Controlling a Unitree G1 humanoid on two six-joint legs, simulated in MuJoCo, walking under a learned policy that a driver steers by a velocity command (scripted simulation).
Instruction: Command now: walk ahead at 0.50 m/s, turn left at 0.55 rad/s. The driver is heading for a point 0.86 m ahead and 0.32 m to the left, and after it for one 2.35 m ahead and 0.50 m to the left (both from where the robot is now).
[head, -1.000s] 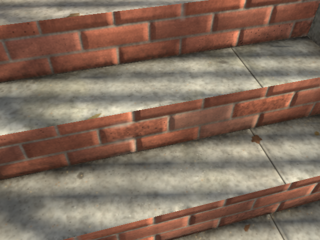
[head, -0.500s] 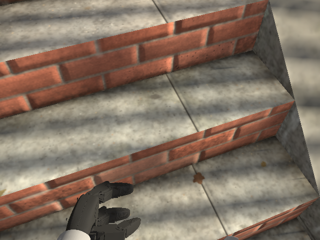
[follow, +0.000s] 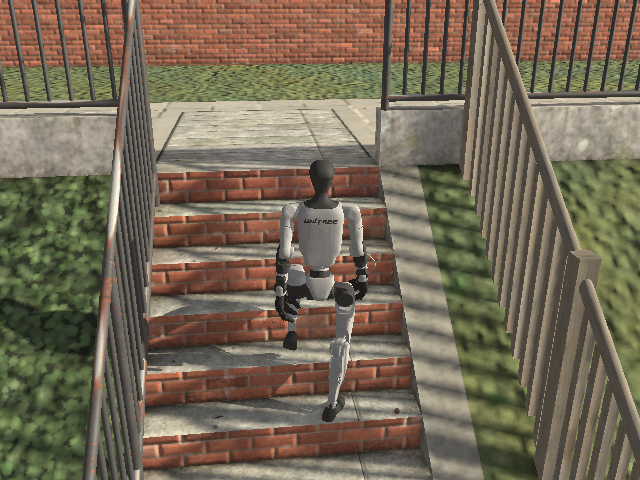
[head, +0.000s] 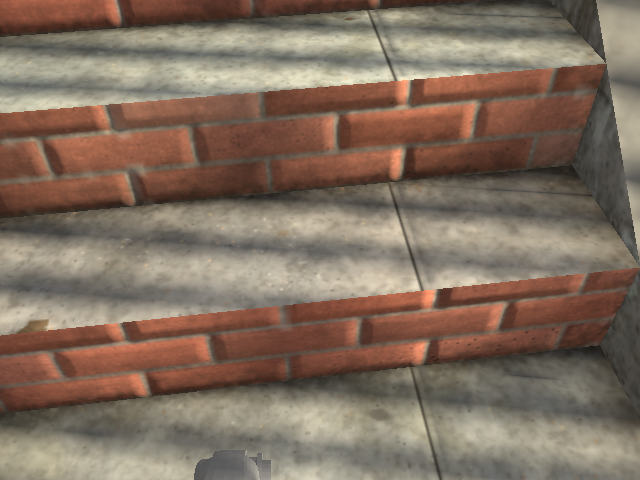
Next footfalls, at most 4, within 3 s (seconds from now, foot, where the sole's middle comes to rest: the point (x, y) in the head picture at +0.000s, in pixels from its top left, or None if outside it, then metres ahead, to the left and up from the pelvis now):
0.10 left None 0.16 0.13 -0.58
0.54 right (374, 450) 0.46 -0.04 -0.39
1.16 left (88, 279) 0.63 0.38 -0.19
1.60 right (141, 74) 0.88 0.31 0.00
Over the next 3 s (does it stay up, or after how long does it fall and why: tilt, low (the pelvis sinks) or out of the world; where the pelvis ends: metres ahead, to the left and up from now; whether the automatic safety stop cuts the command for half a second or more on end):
stays up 1.37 0.51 0.98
